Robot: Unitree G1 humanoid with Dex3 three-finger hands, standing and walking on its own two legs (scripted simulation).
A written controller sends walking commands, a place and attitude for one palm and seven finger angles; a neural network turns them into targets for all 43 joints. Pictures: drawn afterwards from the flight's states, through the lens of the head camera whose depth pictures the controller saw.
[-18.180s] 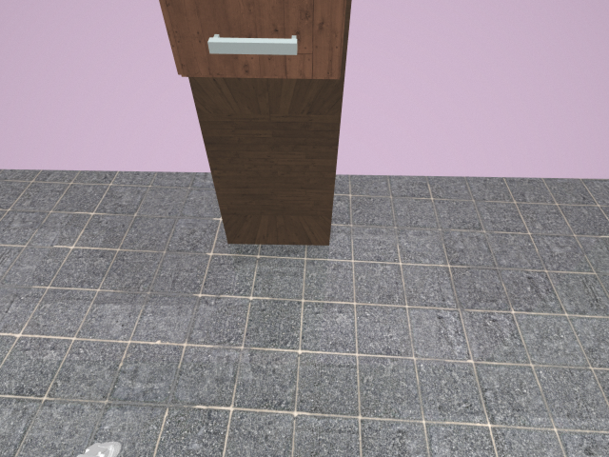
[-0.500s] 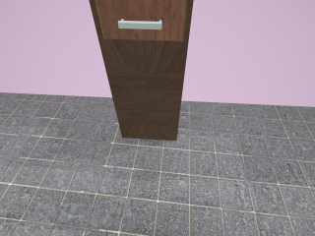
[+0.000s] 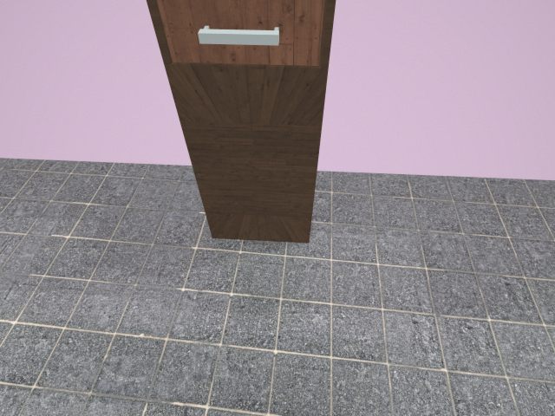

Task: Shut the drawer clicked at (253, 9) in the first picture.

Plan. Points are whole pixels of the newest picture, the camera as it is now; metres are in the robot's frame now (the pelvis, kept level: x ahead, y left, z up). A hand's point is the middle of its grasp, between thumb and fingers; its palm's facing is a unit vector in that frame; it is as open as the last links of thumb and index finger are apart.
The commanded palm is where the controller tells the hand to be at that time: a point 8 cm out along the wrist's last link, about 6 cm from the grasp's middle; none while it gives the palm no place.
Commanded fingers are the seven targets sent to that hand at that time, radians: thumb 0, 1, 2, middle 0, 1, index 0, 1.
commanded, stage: look to check the result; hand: left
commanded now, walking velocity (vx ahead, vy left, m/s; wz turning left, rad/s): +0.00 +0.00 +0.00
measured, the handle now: (240, 33) +0.89 +0.14 +0.13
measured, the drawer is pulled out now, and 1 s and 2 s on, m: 0.00 0.00 0.00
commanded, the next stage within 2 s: stand and wait in 0.14 s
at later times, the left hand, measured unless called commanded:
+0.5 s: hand out of the picture +0.08 +0.22 -0.16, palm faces -0.01 -0.95 -0.31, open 7.4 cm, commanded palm none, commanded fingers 0.00 0.90 0.90 -0.20 -0.30 -0.20 -0.30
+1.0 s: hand out of the picture +0.09 +0.23 -0.16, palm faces -0.02 -0.95 -0.32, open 7.4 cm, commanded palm none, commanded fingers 0.00 0.90 0.90 -0.20 -0.30 -0.20 -0.30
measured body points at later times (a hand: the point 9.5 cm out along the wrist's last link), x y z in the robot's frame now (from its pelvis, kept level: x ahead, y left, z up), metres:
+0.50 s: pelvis +0.02 +0.00 +0.00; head +0.03 -0.01 +0.45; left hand +0.08 +0.27 -0.14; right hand +0.07 -0.28 -0.15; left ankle +0.03 +0.12 -0.75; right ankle -0.02 -0.11 -0.75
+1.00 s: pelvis +0.03 -0.01 +0.00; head +0.05 -0.02 +0.45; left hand +0.10 +0.28 -0.13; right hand +0.08 -0.29 -0.14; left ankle +0.03 +0.12 -0.75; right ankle -0.02 -0.11 -0.75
